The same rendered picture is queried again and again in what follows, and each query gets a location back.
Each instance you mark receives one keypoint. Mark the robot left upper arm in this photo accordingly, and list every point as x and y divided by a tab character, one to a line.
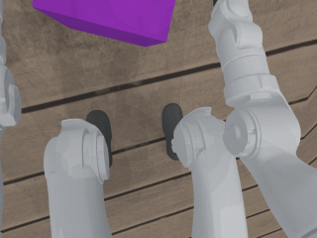
10	115

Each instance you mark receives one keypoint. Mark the robot right upper arm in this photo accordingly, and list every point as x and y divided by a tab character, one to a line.
266	138

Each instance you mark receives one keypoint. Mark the carton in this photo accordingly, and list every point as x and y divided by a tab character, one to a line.
139	22

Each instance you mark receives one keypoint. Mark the robot right forearm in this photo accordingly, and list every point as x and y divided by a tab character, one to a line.
239	47

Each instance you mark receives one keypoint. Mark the right robot thigh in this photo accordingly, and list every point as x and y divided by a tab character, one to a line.
218	210

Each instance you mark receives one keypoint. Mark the robot right foot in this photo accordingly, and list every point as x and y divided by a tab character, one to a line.
170	117

